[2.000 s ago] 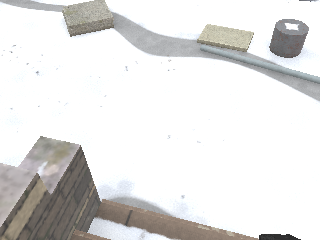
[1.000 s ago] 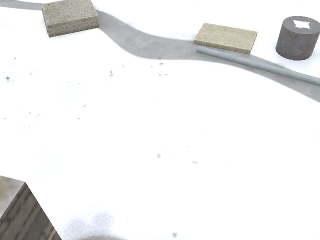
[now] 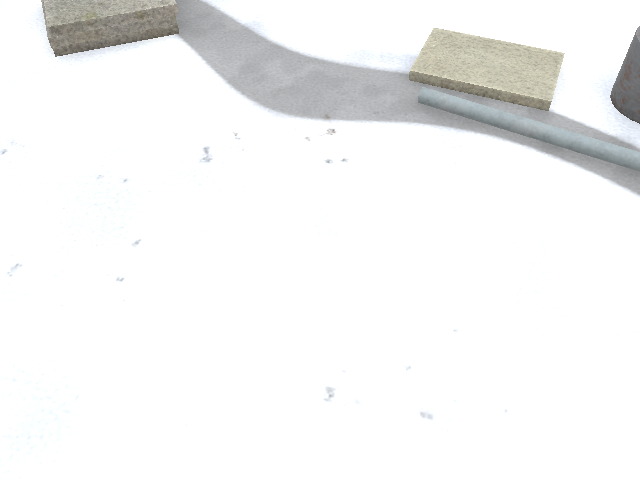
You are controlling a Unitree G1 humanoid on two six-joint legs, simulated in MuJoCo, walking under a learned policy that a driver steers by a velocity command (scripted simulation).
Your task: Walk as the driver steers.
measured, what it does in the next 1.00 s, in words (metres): goes down: left foot 0.17 m lower, then right foot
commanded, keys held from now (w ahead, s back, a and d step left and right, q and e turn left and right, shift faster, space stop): w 0.58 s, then w+e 0.42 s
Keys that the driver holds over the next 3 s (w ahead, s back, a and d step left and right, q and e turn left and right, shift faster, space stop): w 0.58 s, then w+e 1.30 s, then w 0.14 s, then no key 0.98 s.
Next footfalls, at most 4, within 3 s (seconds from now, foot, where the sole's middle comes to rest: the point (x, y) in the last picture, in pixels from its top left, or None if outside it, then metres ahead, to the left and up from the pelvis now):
0.16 left None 0.27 0.15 -0.90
0.64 right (367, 468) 0.59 -0.03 -0.90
1.14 left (296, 363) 0.85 0.16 -0.90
1.66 right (433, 328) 0.98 -0.20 -0.90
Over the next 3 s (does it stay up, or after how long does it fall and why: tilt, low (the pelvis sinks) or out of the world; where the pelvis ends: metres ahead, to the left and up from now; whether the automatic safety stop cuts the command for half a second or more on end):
stays up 1.20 -0.27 -0.14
